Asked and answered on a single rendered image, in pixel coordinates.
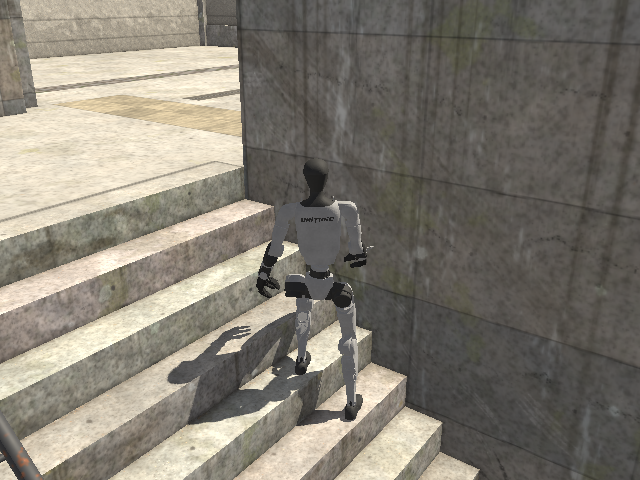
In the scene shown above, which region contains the left robot thigh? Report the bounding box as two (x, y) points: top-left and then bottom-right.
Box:
(284, 274), (314, 311)

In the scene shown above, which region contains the left robot upper arm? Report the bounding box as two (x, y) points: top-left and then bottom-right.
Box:
(268, 202), (297, 258)

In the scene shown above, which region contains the right robot upper arm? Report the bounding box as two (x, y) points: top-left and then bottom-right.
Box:
(338, 201), (364, 255)

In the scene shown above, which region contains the robot head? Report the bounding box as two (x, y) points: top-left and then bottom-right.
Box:
(300, 158), (335, 207)

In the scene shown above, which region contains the right robot hand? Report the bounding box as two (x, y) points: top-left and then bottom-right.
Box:
(344, 253), (367, 268)

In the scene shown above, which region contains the left robot hand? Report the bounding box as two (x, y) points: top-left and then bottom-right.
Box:
(256, 277), (280, 298)

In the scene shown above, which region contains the left robot forearm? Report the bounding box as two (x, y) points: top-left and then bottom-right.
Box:
(258, 242), (278, 280)

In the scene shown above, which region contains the right robot forearm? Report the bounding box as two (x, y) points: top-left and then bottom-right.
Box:
(354, 240), (367, 261)

